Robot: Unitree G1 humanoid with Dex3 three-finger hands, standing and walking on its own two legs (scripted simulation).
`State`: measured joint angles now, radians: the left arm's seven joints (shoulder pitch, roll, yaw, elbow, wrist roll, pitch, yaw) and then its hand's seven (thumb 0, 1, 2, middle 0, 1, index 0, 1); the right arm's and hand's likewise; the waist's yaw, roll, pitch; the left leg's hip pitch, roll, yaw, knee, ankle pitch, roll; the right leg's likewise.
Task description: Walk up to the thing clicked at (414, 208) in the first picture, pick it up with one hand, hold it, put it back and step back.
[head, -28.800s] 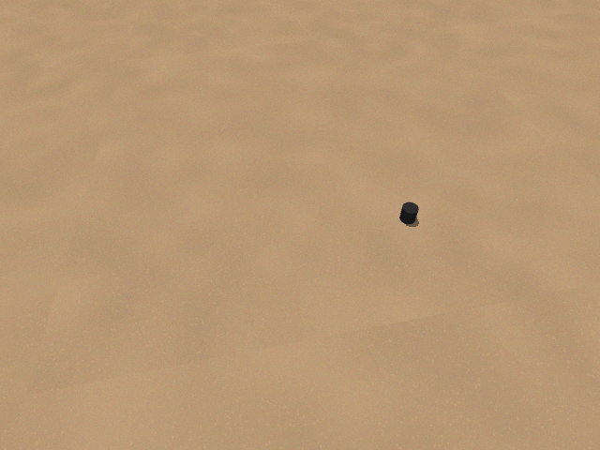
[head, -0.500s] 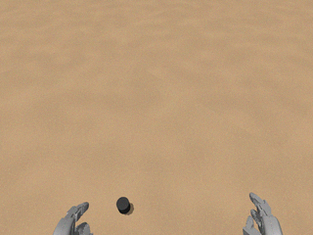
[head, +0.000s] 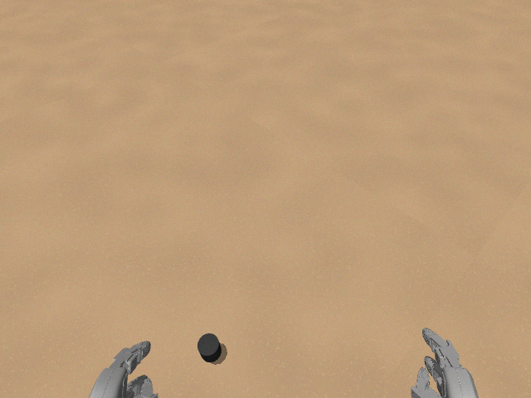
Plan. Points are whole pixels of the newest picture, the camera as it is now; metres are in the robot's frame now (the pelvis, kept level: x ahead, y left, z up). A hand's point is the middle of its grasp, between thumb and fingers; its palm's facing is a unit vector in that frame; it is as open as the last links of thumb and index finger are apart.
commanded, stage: home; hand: left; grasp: from above
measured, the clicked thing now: (209, 347) +0.43 +0.22 -0.68
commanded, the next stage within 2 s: stand in 0.52 s
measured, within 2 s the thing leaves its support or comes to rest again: neither
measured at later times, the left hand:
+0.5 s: hand out of the picture +0.16 +0.18 -0.05, palm faces +0.05 -0.98 -0.20, open 7.4 cm
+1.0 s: hand out of the picture +0.07 +0.25 -0.12, palm faces +0.03 -0.94 -0.33, open 7.4 cm
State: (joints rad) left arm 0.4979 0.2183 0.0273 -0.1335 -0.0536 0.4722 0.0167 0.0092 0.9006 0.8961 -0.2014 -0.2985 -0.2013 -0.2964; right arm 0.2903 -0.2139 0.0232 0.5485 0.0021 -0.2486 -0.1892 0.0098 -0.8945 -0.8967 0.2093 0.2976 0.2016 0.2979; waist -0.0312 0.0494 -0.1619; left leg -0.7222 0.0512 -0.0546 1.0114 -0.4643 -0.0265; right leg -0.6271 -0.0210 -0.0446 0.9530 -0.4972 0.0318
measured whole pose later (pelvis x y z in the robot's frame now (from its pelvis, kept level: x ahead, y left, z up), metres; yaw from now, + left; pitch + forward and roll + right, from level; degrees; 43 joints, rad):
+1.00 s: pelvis -0.01 +0.02 +0.04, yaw +0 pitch -1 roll -1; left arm 0.26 0.30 0.05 0.81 0.04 0.05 0.03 0.01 0.90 0.90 -0.20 -0.30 -0.20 -0.30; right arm 0.21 -0.30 -0.06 0.91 -0.06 -0.01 0.00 0.01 -0.90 -0.90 0.21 0.30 0.20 0.30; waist 0.02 -0.01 0.03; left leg -0.38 0.01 -0.01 0.74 -0.34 0.01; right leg -0.30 -0.06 -0.01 0.70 -0.38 0.05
